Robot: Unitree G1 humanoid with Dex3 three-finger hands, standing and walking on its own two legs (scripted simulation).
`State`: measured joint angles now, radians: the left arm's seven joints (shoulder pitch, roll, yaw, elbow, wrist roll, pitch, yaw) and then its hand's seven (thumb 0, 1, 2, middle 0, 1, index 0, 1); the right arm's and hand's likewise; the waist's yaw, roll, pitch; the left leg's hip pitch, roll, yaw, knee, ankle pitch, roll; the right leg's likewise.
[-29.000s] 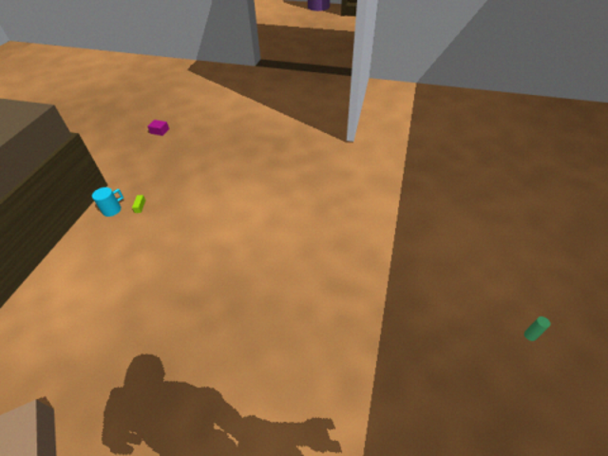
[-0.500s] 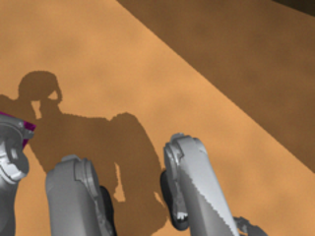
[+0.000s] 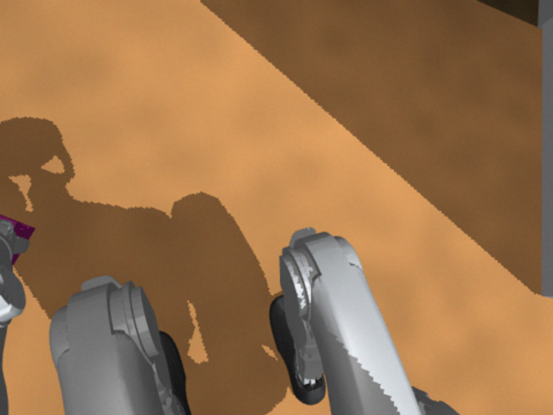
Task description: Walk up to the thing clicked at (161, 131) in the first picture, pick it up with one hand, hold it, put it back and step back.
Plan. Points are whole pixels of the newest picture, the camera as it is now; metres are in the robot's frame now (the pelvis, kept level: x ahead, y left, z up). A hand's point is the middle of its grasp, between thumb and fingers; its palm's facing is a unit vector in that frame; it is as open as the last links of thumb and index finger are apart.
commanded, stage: lower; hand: left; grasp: from above
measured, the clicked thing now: out of the picture +0.41 +0.35 -0.21
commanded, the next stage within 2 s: rest in 0.06 s
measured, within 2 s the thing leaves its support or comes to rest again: neither
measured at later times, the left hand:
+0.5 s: hand out of the picture +0.42 +0.35 -0.22, palm faces -0.10 -0.41 -0.90, open 10.9 cm
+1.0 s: hand (3, 234) +0.42 +0.35 -0.24, palm faces -0.09 -0.42 -0.90, open 10.9 cm
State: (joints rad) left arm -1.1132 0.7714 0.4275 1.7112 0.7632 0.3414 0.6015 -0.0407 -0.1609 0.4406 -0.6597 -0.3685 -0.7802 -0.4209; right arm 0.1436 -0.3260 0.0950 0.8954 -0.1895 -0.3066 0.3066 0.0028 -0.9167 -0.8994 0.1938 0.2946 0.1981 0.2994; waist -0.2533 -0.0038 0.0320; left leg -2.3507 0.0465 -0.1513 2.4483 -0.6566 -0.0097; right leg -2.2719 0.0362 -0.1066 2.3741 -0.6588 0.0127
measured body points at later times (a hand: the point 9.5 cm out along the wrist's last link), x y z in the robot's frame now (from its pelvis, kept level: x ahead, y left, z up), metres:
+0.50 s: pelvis +0.00 +0.00 -0.01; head +0.27 +0.07 +0.34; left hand +0.42 +0.36 -0.17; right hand +0.00 -0.26 -0.08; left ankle +0.08 +0.13 -0.28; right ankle +0.10 -0.11 -0.28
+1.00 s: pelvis +0.00 +0.01 -0.01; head +0.28 +0.10 +0.33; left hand +0.42 +0.36 -0.19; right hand +0.01 -0.24 -0.07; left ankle +0.08 +0.13 -0.28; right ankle +0.10 -0.11 -0.28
